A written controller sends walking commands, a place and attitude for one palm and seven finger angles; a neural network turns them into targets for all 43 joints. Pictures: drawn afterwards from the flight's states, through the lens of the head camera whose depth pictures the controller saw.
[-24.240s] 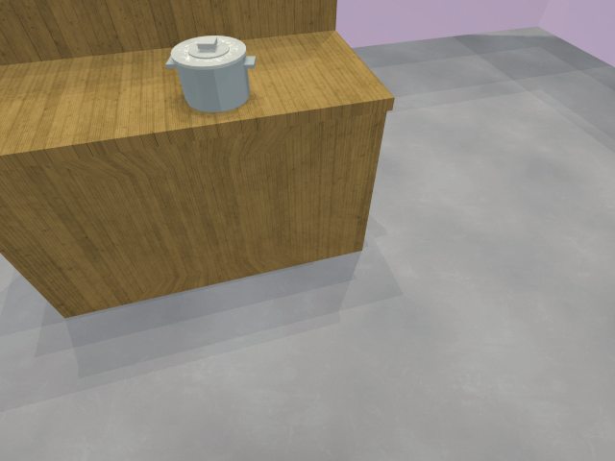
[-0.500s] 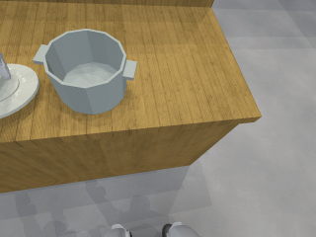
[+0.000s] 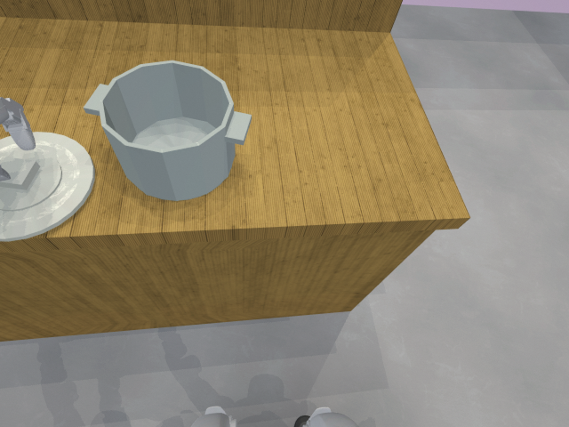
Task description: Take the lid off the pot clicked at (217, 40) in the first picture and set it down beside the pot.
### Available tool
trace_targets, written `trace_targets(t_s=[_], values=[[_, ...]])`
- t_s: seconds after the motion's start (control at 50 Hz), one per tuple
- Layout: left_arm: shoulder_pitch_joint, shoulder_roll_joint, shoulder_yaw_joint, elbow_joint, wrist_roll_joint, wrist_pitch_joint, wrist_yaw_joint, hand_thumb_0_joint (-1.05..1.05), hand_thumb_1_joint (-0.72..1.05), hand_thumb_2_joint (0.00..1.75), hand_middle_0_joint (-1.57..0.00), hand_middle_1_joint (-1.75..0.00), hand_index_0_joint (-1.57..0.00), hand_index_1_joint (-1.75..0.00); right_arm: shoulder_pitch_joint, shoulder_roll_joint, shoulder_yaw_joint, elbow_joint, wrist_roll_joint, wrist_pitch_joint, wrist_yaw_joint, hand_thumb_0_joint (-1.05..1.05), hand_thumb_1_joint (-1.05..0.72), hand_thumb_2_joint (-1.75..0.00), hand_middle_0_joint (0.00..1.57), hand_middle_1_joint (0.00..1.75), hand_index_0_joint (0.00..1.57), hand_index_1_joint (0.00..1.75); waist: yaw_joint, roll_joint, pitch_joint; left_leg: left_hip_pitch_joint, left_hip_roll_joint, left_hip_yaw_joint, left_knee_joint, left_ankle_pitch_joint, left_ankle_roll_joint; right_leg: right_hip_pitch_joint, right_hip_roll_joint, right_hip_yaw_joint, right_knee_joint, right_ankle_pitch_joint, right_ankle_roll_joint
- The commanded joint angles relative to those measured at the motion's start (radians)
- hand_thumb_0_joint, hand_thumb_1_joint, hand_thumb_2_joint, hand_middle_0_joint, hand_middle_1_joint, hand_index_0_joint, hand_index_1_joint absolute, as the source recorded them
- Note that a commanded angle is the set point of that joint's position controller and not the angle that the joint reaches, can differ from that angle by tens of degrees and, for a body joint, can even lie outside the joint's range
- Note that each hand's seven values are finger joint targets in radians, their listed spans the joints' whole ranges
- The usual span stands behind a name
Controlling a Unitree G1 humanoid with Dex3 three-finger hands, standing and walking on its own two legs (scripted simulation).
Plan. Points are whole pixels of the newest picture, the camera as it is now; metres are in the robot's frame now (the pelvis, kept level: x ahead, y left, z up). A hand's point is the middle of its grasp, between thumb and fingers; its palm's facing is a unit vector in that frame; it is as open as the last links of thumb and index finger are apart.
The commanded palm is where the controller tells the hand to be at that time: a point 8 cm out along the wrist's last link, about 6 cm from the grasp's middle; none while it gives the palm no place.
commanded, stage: open the fingers wide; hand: left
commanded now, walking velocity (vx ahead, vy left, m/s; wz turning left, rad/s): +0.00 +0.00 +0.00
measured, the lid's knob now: (16, 173) +0.48 +0.36 +0.02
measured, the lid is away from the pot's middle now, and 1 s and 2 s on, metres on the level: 0.23 0.23 0.23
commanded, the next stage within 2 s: raise the empty hand in 0.58 s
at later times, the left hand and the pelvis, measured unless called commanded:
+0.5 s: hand out of the picture +0.48 +0.38 +0.07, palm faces -0.47 -0.14 -0.87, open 10.7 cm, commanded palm +0.52 +0.36 +0.13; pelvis +0.00 +0.02 -0.01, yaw -2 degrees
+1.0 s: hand out of the picture +0.47 +0.37 +0.11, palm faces -0.40 -0.12 -0.91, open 10.9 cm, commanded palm +0.51 +0.35 +0.16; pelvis +0.00 +0.03 +0.00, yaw +0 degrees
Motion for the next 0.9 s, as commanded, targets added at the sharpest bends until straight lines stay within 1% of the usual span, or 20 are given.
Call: trace_targets(t_s=[0.0, 0.02, 0.06, 0.14, 0.22, 0.26, 0.32, 0.36, 0.4, 0.42, 0.46, 0.5, 0.56, 0.62, 0.64, 0.68, 0.74, 0.76, 0.84, 0.88], values=[[-0.393, 0.297, 0.033, -0.116, -0.025, 0.013, 0.022, 0.0, 0.3, 0.54, -0.44, -1.05, -0.44, -1.04, 0.136, -0.191, -0.044, -0.034, -0.001, -0.009, -0.016, 0.0, -0.9, -0.9, 0.2, 0.3, 0.2, 0.3, -0.018, 0.125, -0.317, 0.295, -0.042, 0.009, -0.055, 0.273, 0.032, 0.036, 0.055, -0.007, -0.059, 0.166, -0.042], [-0.403, 0.308, 0.036, -0.125, -0.023, 0.016, 0.019, 0.0, 0.28, 0.53, -0.43, -1.04, -0.42, -1.04, 0.137, -0.192, -0.046, -0.039, 0.001, -0.009, -0.016, 0.0, -0.9, -0.9, 0.2, 0.3, 0.2, 0.3, -0.018, 0.114, -0.329, 0.281, -0.044, 0.012, -0.053, 0.257, 0.034, 0.051, 0.053, -0.002, -0.058, 0.167, -0.041], [-0.439, 0.371, 0.078, -0.188, -0.014, 0.006, 0.022, 0.0, 0.25, 0.52, -0.4, -1.03, -0.4, -1.03, 0.142, -0.193, -0.048, -0.037, -0.002, -0.006, -0.019, 0.0, -0.9, -0.9, 0.2, 0.3, 0.2, 0.3, -0.002, 0.173, -0.419, 0.326, -0.043, 0.013, -0.034, 0.33, 0.031, 0.078, 0.055, 0.004, -0.038, 0.217, -0.042], [-0.452, 0.398, 0.112, -0.24, -0.021, -0.014, 0.016, 0.0, 0.19, 0.47, -0.35, -1.01, -0.35, -1.01, 0.151, -0.19, -0.051, -0.035, -0.003, -0.005, -0.028, 0.0, -0.9, -0.9, 0.2, 0.3, 0.2, 0.3, 0.003, 0.206, -0.491, 0.392, -0.036, 0.004, -0.011, 0.46, 0.032, 0.072, 0.059, -0.001, -0.027, 0.274, -0.04], [-0.427, 0.414, 0.12, -0.156, -0.014, 0.002, 0.014, 0.0, 0.14, 0.42, -0.3, -1.0, -0.3, -1.0, 0.163, -0.194, -0.049, -0.027, -0.004, 0.003, -0.024, 0.0, -0.9, -0.9, 0.2, 0.3, 0.2, 0.3, -0.007, 0.159, -0.424, 0.327, -0.038, 0.002, -0.008, 0.4, 0.031, 0.047, 0.061, -0.002, -0.026, 0.24, -0.036], [-0.436, 0.43, 0.133, -0.179, 0.001, -0.003, 0.021, 0.0, 0.11, 0.4, -0.28, -0.99, -0.28, -0.99, 0.168, -0.191, -0.05, -0.027, -0.007, 0.01, -0.022, 0.0, -0.9, -0.9, 0.2, 0.3, 0.2, 0.3, 0.003, 0.208, -0.465, 0.38, -0.033, -0.006, 0.002, 0.493, 0.024, 0.03, 0.064, -0.005, -0.014, 0.26, -0.037], [-0.425, 0.365, 0.087, -0.142, 0.016, 0.01, 0.016, 0.0, 0.1, 0.41, -0.28, -0.99, -0.28, -0.99, 0.175, -0.189, -0.055, -0.027, -0.009, 0.018, -0.013, 0.0, -0.9, -0.9, 0.2, 0.3, 0.2, 0.3, -0.007, 0.215, -0.423, 0.387, -0.03, -0.016, 0.003, 0.51, 0.018, -0.027, 0.068, -0.015, -0.019, 0.234, -0.04], [-0.437, 0.379, 0.107, -0.176, 0.019, 0.003, 0.014, 0.0, 0.09, 0.43, -0.28, -0.98, -0.28, -0.98, 0.186, -0.193, -0.061, -0.024, -0.015, 0.025, -0.007, 0.0, -0.9, -0.9, 0.2, 0.3, 0.2, 0.3, 0.005, 0.253, -0.469, 0.469, -0.016, -0.036, 0.008, 0.609, 0.005, -0.066, 0.072, -0.025, -0.011, 0.22, -0.039], [-0.438, 0.344, 0.084, -0.149, 0.011, 0.007, 0.002, 0.0, 0.09, 0.44, -0.29, -0.98, -0.29, -0.98, 0.191, -0.193, -0.064, -0.023, -0.015, 0.03, -0.003, 0.0, -0.9, -0.9, 0.2, 0.3, 0.2, 0.3, -0.013, 0.198, -0.433, 0.449, -0.014, -0.038, 0.009, 0.581, 0.01, -0.082, 0.074, -0.029, -0.017, 0.21, -0.037], [-0.452, 0.377, 0.112, -0.175, 0.007, 0.005, 0.001, 0.0, 0.08, 0.45, -0.29, -0.97, -0.29, -0.97, 0.195, -0.195, -0.067, -0.024, -0.017, 0.035, -0.002, 0.0, -0.9, -0.9, 0.2, 0.3, 0.2, 0.3, -0.004, 0.2, -0.464, 0.454, -0.015, -0.04, 0.008, 0.586, 0.011, -0.061, 0.074, -0.026, -0.016, 0.217, -0.037], [-0.498, 0.398, 0.134, -0.269, 0.009, -0.011, 0.008, 0.0, 0.08, 0.45, -0.29, -0.97, -0.29, -0.97, 0.201, -0.194, -0.074, -0.024, -0.025, 0.041, 0.0, 0.0, -0.9, -0.9, 0.2, 0.3, 0.2, 0.3, 0.012, 0.3, -0.559, 0.572, -0.003, -0.063, 0.012, 0.733, -0.016, -0.09, 0.077, -0.031, -0.006, 0.224, -0.041], [-0.492, 0.326, 0.1, -0.274, 0.008, -0.012, 0.007, 0.0, 0.08, 0.45, -0.29, -0.97, -0.29, -0.97, 0.204, -0.188, -0.083, -0.017, -0.03, 0.04, 0.007, 0.0, -0.9, -0.9, 0.2, 0.3, 0.2, 0.3, 0.004, 0.327, -0.534, 0.639, 0.008, -0.083, 0.016, 0.799, -0.034, -0.161, 0.081, -0.041, -0.018, 0.192, -0.044], [-0.429, 0.358, 0.137, -0.172, 0.008, -0.01, 0.015, 0.0, 0.08, 0.45, -0.29, -0.97, -0.29, -0.97, 0.202, -0.19, -0.074, -0.025, -0.027, 0.05, 0.009, 0.0, -0.9, -0.9, 0.2, 0.3, 0.2, 0.3, 0.003, 0.219, -0.466, 0.546, 0.0, -0.077, 0.011, 0.718, -0.023, -0.139, 0.082, -0.039, -0.017, 0.175, -0.04], [-0.449, 0.271, 0.061, -0.144, 0.014, 0.018, 0.026, 0.0, 0.07, 0.47, -0.29, -0.96, -0.29, -0.96, 0.198, -0.188, -0.076, -0.033, -0.022, 0.051, 0.019, 0.0, -0.9, -0.9, 0.2, 0.3, 0.2, 0.3, -0.01, 0.205, -0.403, 0.489, -0.01, -0.071, -0.016, 0.599, -0.014, -0.142, 0.078, -0.039, -0.032, 0.15, -0.046], [-0.464, 0.25, 0.047, -0.192, 0.009, 0.009, 0.027, 0.0, 0.07, 0.48, -0.3, -0.96, -0.3, -0.96, 0.193, -0.186, -0.074, -0.031, -0.021, 0.046, 0.019, 0.0, -0.9, -0.9, 0.2, 0.3, 0.2, 0.3, 0.0, 0.252, -0.413, 0.535, -0.001, -0.076, -0.019, 0.658, -0.027, -0.157, 0.077, -0.048, -0.025, 0.15, -0.05], [-0.507, 0.301, 0.081, -0.244, 0.032, 0.011, 0.038, 0.0, 0.07, 0.48, -0.3, -0.96, -0.3, -0.96, 0.197, -0.188, -0.082, -0.033, -0.031, 0.052, 0.023, 0.0, -0.9, -0.9, 0.2, 0.3, 0.2, 0.3, 0.01, 0.297, -0.482, 0.598, 0.006, -0.099, -0.017, 0.691, -0.042, -0.168, 0.077, -0.043, -0.024, 0.135, -0.053], [-0.531, 0.315, 0.107, -0.328, 0.009, 0.002, 0.039, 0.0, 0.07, 0.48, -0.3, -0.96, -0.3, -0.96, 0.188, -0.178, -0.08, -0.049, -0.033, 0.042, 0.02, 0.0, -0.9, -0.9, 0.2, 0.3, 0.2, 0.3, 0.02, 0.311, -0.568, 0.661, 0.003, -0.099, -0.014, 0.77, -0.042, -0.115, 0.077, -0.04, -0.03, 0.177, -0.051], [-0.55, 0.321, 0.108, -0.311, 0.01, 0.011, 0.041, 0.0, 0.07, 0.48, -0.3, -0.96, -0.3, -0.96, 0.191, -0.182, -0.084, -0.043, -0.034, 0.042, 0.02, 0.0, -0.9, -0.9, 0.2, 0.3, 0.2, 0.3, 0.008, 0.308, -0.559, 0.668, 0.008, -0.109, -0.019, 0.749, -0.045, -0.129, 0.076, -0.035, -0.039, 0.162, -0.046], [-0.551, 0.224, 0.03, -0.217, -0.001, 0.046, 0.043, 0.0, 0.07, 0.48, -0.3, -0.96, -0.3, -0.96, 0.182, -0.184, -0.076, -0.039, -0.021, 0.032, 0.023, 0.0, -0.9, -0.9, 0.2, 0.3, 0.2, 0.3, -0.004, 0.241, -0.416, 0.582, 0.002, -0.111, -0.068, 0.566, -0.032, -0.144, 0.07, -0.046, -0.062, 0.091, -0.05], [-0.535, 0.223, 0.013, -0.135, 0.02, 0.071, 0.049, 0.0, 0.07, 0.48, -0.3, -0.96, -0.3, -0.96, 0.183, -0.189, -0.072, -0.036, -0.02, 0.029, 0.024, 0.0, -0.9, -0.9, 0.2, 0.3, 0.2, 0.3, -0.011, 0.202, -0.352, 0.525, -0.005, -0.107, -0.082, 0.446, -0.022, -0.148, 0.069, -0.04, -0.072, 0.06, -0.052]])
